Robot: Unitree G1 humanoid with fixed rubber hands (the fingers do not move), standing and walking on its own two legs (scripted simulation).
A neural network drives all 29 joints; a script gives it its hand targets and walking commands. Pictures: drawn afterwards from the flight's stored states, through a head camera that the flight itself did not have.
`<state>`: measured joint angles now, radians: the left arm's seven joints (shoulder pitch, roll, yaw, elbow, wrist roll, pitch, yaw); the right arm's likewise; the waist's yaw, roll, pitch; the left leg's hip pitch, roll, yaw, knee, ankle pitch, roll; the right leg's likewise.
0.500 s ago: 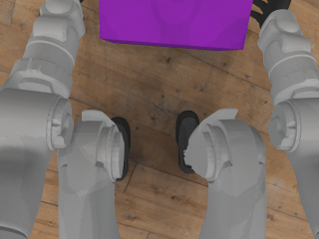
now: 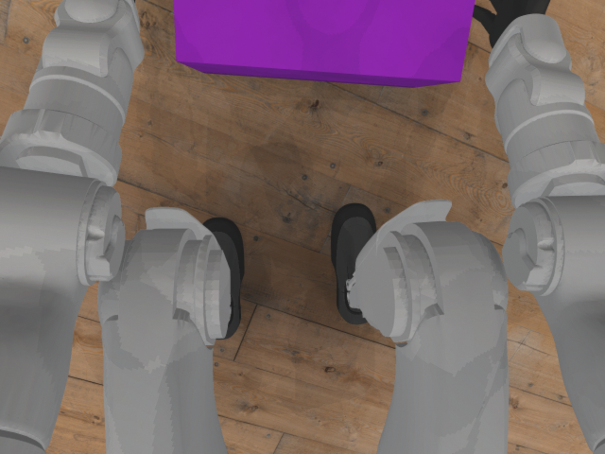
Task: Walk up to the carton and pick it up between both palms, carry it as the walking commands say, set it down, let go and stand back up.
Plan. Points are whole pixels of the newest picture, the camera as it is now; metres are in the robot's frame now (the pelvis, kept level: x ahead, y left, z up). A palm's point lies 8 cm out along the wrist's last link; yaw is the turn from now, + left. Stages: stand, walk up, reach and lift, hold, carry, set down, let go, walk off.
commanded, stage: set down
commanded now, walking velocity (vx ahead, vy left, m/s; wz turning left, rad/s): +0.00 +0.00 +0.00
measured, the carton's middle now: (320, 6) +0.52 -0.04 -0.28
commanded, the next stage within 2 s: none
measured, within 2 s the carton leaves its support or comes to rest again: neither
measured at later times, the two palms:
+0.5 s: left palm out of the picture +0.53 +0.20 -0.20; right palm (543, 26) +0.49 -0.26 -0.20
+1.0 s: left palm out of the picture +0.54 +0.19 -0.08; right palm out of the picture +0.50 -0.28 -0.07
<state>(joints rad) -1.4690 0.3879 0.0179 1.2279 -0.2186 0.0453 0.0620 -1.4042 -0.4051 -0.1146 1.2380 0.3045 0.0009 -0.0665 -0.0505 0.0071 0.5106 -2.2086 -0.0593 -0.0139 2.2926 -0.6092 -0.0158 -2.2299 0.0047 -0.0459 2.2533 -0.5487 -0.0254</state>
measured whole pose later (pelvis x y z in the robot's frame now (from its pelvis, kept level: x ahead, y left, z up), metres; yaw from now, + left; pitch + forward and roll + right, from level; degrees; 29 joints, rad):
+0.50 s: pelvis +0.00 +0.01 -0.01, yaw +0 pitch +30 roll -1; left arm -1.40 0.47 0.03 1.12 -0.27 0.08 0.06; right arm -1.34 -0.47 -0.21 1.15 0.26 0.04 -0.02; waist -0.05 0.01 0.52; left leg -2.22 -0.04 0.02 2.31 -0.61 0.02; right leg -2.24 -0.01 -0.03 2.28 -0.55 -0.02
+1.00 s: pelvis -0.01 +0.00 +0.07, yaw -1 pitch +28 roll +1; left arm -1.31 0.49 0.13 0.79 -0.24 0.26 0.05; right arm -1.25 -0.51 -0.19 0.76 0.29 0.25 -0.04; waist -0.06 0.00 0.52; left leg -1.98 -0.02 0.02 2.08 -0.59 0.01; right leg -2.02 0.02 -0.02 2.05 -0.52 -0.02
